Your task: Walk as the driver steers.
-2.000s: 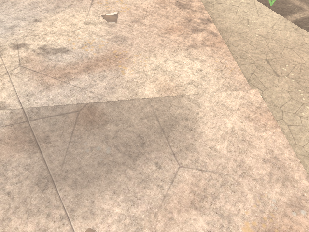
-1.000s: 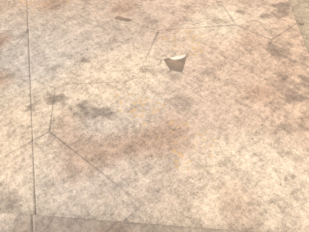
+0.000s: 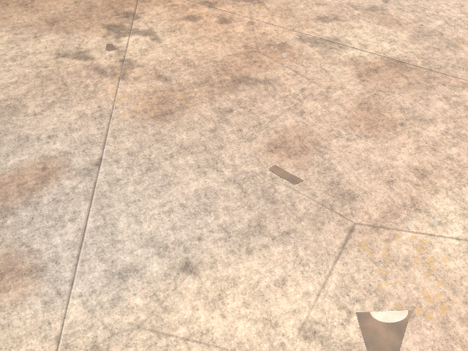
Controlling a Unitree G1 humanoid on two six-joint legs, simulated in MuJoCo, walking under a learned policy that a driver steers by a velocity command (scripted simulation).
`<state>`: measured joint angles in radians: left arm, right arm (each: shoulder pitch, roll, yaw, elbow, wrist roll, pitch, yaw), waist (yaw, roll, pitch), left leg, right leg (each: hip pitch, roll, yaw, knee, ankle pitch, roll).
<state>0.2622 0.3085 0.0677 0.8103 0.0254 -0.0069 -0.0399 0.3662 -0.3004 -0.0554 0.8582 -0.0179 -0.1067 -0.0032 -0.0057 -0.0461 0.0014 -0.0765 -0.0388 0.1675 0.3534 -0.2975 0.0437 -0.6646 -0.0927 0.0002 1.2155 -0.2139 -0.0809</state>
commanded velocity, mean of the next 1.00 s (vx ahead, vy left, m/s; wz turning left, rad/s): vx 0.99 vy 0.00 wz -0.85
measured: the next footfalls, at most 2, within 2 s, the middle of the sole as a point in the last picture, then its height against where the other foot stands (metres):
right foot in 0.22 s outside the picture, level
left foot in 0.64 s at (264, 249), level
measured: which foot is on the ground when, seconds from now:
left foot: down 0.00-0.22, up 0.24-0.62, down 0.64-1.00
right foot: up 0.00-0.20, down 0.22-0.66, up 0.68-1.00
